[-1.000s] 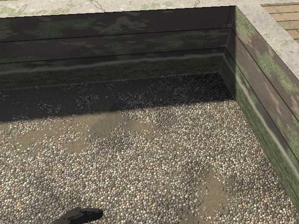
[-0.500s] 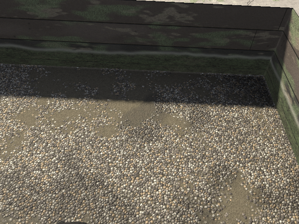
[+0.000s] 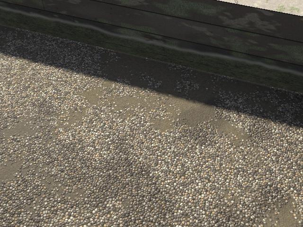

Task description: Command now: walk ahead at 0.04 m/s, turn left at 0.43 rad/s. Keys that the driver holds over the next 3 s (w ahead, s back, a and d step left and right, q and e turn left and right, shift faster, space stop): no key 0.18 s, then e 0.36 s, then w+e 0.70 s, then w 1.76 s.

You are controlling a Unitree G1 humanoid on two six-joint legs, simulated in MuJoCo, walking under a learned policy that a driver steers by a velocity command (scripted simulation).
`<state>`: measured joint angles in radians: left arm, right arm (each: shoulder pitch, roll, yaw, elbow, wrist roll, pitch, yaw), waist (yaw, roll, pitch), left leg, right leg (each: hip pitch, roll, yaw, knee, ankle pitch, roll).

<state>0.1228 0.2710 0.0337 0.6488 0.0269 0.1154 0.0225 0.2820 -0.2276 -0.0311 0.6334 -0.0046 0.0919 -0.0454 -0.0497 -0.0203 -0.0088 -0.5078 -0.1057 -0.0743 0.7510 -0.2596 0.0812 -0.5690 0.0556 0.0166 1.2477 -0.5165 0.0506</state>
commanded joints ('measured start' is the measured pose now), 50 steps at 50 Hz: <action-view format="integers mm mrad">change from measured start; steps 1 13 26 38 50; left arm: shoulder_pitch -33 117 92 -21 -43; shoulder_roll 86 13 116 44 91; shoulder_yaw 23 -45 28 4 6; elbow -76 -19 -104 -171 -184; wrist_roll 14 -28 -12 -20 -6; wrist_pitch -9 -50 -47 -45 -44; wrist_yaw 11 -22 -54 -50 -5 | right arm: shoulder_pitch -141 -217 -254 -209 -237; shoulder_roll -115 -76 -91 -135 -118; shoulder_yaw -23 -14 1 6 13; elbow -108 -28 -44 -55 -143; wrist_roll -8 27 18 -26 -35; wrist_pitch -25 4 -24 -112 -76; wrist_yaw -9 31 -19 1 14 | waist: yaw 65 71 74 72 66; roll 92 -111 -83 146 -115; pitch -113 25 -98 -52 -90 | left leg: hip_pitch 82 14 94 308 -103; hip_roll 253 61 61 317 82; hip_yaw -419 -90 40 -61 26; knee -420 -330 -235 -379 201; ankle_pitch -62 -171 -97 402 -183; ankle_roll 194 -75 -104 69 -178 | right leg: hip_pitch -27 308 494 162 401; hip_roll -5 -281 -173 -14 -204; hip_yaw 57 452 428 47 435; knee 21 -1108 -855 -458 -768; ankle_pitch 81 -111 680 99 745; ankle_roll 13 -165 -233 -65 -291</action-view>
